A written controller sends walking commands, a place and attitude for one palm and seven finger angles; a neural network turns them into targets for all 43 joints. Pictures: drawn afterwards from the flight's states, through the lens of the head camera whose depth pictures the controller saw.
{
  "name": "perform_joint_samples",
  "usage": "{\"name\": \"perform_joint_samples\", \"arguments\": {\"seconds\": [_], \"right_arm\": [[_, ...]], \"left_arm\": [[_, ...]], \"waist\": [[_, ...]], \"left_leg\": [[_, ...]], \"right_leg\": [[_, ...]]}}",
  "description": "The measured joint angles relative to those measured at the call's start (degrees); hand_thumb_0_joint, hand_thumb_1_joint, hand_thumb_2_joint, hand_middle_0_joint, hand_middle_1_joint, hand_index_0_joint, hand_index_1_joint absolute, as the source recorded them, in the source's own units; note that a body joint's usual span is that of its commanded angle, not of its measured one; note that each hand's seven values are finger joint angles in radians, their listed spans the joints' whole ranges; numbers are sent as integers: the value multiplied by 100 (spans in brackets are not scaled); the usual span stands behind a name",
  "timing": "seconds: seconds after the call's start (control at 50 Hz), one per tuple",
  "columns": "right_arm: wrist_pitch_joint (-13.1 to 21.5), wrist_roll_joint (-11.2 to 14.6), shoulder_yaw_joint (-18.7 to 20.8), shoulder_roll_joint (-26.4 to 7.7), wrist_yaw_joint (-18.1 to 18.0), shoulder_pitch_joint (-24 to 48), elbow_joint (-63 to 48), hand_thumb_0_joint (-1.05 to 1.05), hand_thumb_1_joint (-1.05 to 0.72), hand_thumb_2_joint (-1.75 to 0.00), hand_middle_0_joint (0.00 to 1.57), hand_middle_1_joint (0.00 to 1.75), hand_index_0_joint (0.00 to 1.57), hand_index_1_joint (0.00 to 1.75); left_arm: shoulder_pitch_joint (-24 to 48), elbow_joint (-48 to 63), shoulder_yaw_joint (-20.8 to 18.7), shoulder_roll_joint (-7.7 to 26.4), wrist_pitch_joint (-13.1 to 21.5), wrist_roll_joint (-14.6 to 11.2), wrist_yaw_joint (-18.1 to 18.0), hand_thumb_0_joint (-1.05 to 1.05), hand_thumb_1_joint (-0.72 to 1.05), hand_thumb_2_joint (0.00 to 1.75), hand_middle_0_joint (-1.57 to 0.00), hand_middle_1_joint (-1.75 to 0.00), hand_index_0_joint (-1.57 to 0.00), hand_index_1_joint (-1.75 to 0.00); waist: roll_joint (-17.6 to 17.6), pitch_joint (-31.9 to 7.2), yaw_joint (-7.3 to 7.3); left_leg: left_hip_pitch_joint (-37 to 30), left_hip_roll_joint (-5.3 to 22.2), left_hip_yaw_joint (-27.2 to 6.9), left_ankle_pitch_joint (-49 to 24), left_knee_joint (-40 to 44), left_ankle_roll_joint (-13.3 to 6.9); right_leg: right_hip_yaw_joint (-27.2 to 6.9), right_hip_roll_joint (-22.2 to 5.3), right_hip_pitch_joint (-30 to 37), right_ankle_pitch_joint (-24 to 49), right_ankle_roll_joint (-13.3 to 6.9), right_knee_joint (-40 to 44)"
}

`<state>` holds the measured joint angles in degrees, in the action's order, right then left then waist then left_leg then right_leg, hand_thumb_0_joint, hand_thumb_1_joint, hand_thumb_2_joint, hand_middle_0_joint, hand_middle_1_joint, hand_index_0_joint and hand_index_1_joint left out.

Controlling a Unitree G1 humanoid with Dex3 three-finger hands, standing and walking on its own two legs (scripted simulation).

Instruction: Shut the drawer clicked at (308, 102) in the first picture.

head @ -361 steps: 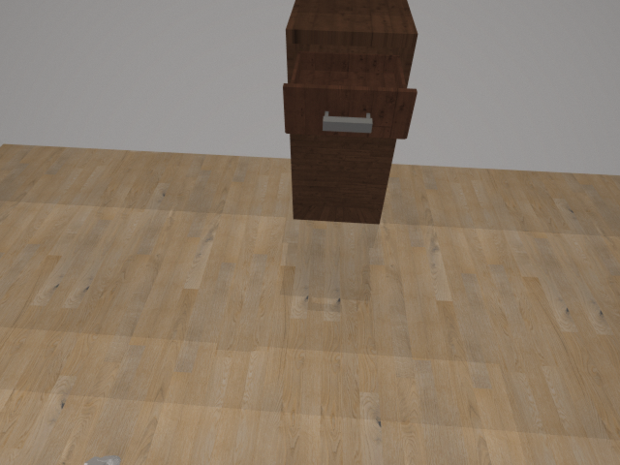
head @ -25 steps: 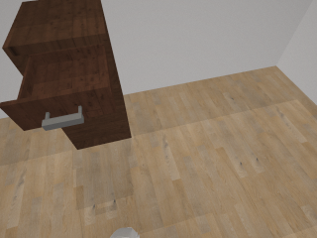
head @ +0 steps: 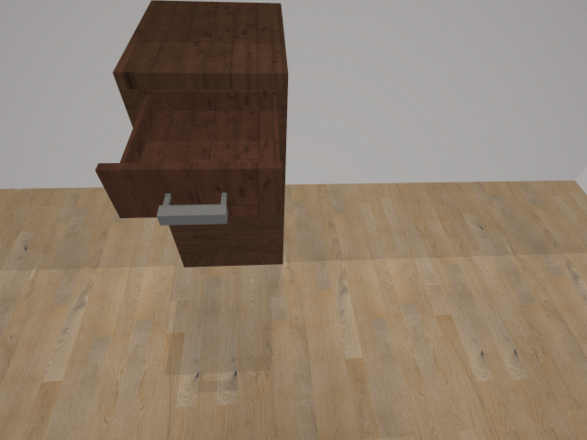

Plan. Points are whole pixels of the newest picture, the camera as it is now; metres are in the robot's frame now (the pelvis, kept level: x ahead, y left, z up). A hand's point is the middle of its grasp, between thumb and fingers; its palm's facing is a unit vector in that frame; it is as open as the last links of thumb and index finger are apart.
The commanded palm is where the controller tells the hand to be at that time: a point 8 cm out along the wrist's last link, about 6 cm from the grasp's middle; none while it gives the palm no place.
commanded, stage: take the last steps up to it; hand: left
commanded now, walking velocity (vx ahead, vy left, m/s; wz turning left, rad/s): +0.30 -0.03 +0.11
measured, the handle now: (194, 206) +0.54 +0.23 -0.06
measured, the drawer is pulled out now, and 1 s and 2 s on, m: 0.28 0.28 0.28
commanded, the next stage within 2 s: come to a stop and stand still in 0.90 s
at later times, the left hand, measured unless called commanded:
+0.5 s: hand out of the picture -0.04 +0.13 -0.16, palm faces +0.21 -0.96 -0.17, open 7.3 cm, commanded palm none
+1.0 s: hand (184, 349) +0.28 +0.21 -0.16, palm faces +0.07 -0.97 -0.25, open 7.3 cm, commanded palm none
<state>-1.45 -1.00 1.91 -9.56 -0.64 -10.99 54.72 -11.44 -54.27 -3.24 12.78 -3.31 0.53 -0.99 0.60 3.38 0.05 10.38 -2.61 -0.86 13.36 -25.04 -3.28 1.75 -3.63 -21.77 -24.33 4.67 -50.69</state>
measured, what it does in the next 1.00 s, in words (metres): walks ahead: right foot, then left foot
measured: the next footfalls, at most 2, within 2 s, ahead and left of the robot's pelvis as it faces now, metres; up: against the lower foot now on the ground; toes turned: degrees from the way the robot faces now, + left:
right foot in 0.12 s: +0.03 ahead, -0.12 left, +0.00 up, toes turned -2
left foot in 0.60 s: +0.18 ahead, +0.14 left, +0.00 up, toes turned +12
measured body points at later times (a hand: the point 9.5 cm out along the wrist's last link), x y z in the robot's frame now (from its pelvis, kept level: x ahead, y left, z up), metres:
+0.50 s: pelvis +0.07 -0.01 +0.00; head +0.07 -0.02 +0.45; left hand -0.05 +0.18 -0.15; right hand +0.12 -0.25 -0.16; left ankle +0.12 +0.14 -0.70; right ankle -0.01 -0.12 -0.74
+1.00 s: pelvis +0.21 +0.00 -0.01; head +0.21 -0.01 +0.44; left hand +0.28 +0.26 -0.14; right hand +0.20 -0.22 -0.18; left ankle +0.14 +0.13 -0.74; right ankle +0.29 -0.10 -0.73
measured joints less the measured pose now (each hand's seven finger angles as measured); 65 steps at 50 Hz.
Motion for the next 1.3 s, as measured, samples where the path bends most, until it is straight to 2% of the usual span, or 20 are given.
{"name": "perform_joint_samples", "arguments": {"seconds": [0.08,0.12,0.16,0.2,0.24,0.3,0.36,0.44,0.56,0.6,0.66,0.7,0.74,0.86,1.0,1.02,1.06,1.12,1.18,1.3], "right_arm": [[-29,-25,47,-68,-17,-226,204,1,-91,-90,20,30,21,30],[-18,-2,67,-98,-17,-399,312,1,-91,-90,20,30,21,30],[-42,10,100,-163,-8,-526,443,1,-91,-90,20,30,21,30],[-99,-27,134,-193,47,-639,563,1,-91,-90,20,30,21,30],[-95,-51,175,-214,105,-705,646,1,-91,-90,20,30,20,30],[-56,-63,228,-227,140,-758,698,1,-91,-90,19,30,20,30],[-43,-61,248,-215,151,-732,734,1,-91,-90,19,30,20,30],[-31,-47,241,-169,170,-551,764,1,-91,-90,19,30,20,30],[149,-19,155,-16,176,-43,638,1,-91,-90,19,30,20,30],[329,-34,113,13,141,96,521,1,-91,-90,19,30,20,30],[495,-44,65,197,51,247,415,1,-91,-90,19,30,20,30],[544,5,102,283,-30,182,358,0,-92,-90,19,30,21,30],[599,26,161,248,-113,93,318,-2,-94,-90,20,30,21,30],[507,-21,114,85,-86,-347,515,-2,-94,-90,20,30,21,30],[320,-76,112,106,-34,-848,809,0,-92,-90,20,30,21,30],[304,-65,106,113,-28,-935,846,0,-91,-90,20,30,21,30],[227,-16,92,69,-30,-956,950,0,-91,-90,19,30,20,30],[97,47,57,32,-88,-853,1031,1,-91,-90,19,30,20,30],[10,95,55,31,-129,-671,977,1,-91,-90,19,30,20,30],[-175,63,132,-5,-85,-186,678,1,-91,-90,19,30,20,30]], "left_arm": [[83,3,55,-162,117,-12,-3,0,91,90,-20,-30,-20,-30],[20,-11,94,-213,240,18,17,0,91,90,-20,-30,-20,-30],[-43,-86,131,-339,338,64,25,0,91,90,-20,-30,-20,-30],[-244,-123,153,-431,427,64,38,0,91,90,-20,-30,-20,-30],[-479,-218,133,-485,488,57,5,0,92,90,-20,-30,-20,-30],[-802,-426,127,-500,551,43,3,0,93,90,-20,-30,-20,-30],[-1095,-638,140,-541,602,50,8,0,93,90,-20,-30,-20,-30],[-1425,-907,158,-617,640,74,28,0,92,90,-20,-30,-20,-30],[-1775,-1242,143,-671,595,89,32,0,91,90,-20,-30,-20,-30],[-1913,-1308,129,-705,558,62,41,0,91,90,-20,-30,-20,-30],[-1759,-1405,110,-645,401,49,60,1,91,90,-20,-30,-20,-30],[-1571,-1382,71,-592,352,63,91,1,91,90,-20,-30,-20,-30],[-1328,-1259,30,-530,344,87,115,1,91,90,-20,-30,-20,-30],[-521,-655,-61,-351,367,105,129,1,92,90,-19,-30,-19,-30],[69,-344,-90,-152,421,94,156,1,93,90,-19,-30,-19,-30],[86,-317,-80,-127,478,98,162,1,93,90,-19,-30,-19,-30],[173,-345,-42,-195,594,84,128,0,93,90,-19,-30,-19,-30],[198,-419,79,-345,621,50,52,0,92,90,-19,-30,-19,-30],[203,-480,120,-488,503,43,-45,0,92,90,-20,-30,-20,-30],[247,-409,45,-442,298,75,-99,-1,94,90,-20,-30,-20,-30]], "waist": [[-105,-72,101],[-124,-181,111],[-300,-210,121],[-330,-284,87],[-317,-327,81],[-313,-340,102],[-290,-312,76],[-226,-248,-55],[-44,-113,-312],[-35,-103,-331],[172,-14,-293],[199,-73,-226],[194,-147,-157],[148,-314,-92],[-57,-206,144],[-71,-201,163],[-262,-103,182],[-343,-18,181],[-297,28,146],[-200,155,3]], "left_leg": [[99,-63,-71,66,-161,82],[225,-111,-86,219,-438,154],[468,-25,-126,930,-1145,200],[837,40,-40,1188,-2092,215],[1186,175,68,906,-2828,256],[1576,447,137,332,-3301,354],[1783,674,173,42,-3234,422],[1799,828,297,27,-2641,443],[1228,683,623,155,-1217,300],[843,625,702,-81,-621,187],[768,545,898,133,-974,135],[514,515,985,209,-765,139],[243,470,1035,116,-410,168],[-331,361,1056,21,290,186],[-611,506,1002,561,-42,460],[-560,547,987,753,-301,510],[-231,705,785,1292,-1212,419],[320,608,435,1741,-2318,417],[672,505,342,1642,-2486,481],[1195,356,258,1334,-2759,600]], "right_leg": [[43,166,502,168,-119,1021],[78,206,946,432,-222,1910],[189,307,1042,543,-526,1974],[252,310,1200,627,-680,2138],[292,294,1429,747,-708,2455],[388,294,1732,878,-697,2877],[470,294,1941,910,-690,3133],[522,257,2117,828,-630,3262],[510,116,2213,390,-409,2942],[445,75,1983,-4,-375,2241],[148,-5,1044,-475,-550,-33],[149,-26,433,-218,-589,-1020],[211,-99,-28,126,-558,-1271],[269,-277,-611,828,-413,-268],[393,-131,-20,1125,-412,1445],[404,-90,162,1250,-460,1721],[507,49,181,1093,-653,1525],[574,125,393,996,-795,1677],[553,125,569,1117,-810,1975],[517,79,621,1270,-781,2206]]}}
